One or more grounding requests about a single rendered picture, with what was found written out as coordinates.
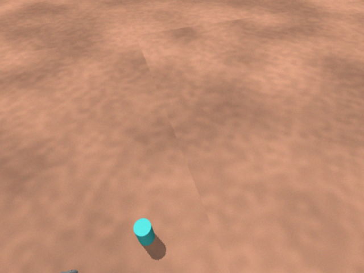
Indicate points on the can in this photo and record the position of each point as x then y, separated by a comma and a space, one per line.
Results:
144, 231

